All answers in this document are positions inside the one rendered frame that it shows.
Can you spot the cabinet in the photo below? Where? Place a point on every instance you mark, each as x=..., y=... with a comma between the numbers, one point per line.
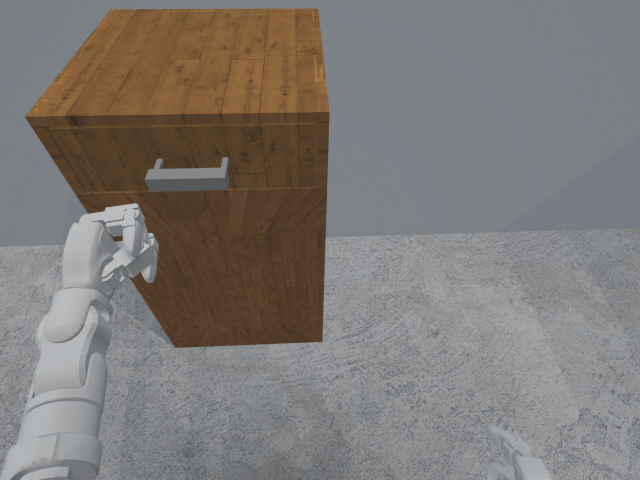
x=243, y=266

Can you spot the drawer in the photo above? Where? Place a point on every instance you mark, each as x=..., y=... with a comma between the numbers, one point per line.
x=117, y=157

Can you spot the left robot forearm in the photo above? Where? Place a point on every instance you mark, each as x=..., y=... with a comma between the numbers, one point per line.
x=58, y=439

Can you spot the handle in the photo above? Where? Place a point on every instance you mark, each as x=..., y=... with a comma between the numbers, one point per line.
x=187, y=179

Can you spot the robot right hand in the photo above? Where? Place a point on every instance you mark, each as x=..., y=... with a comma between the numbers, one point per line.
x=517, y=453

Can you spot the robot left hand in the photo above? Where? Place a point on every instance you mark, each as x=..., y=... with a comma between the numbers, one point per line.
x=92, y=259

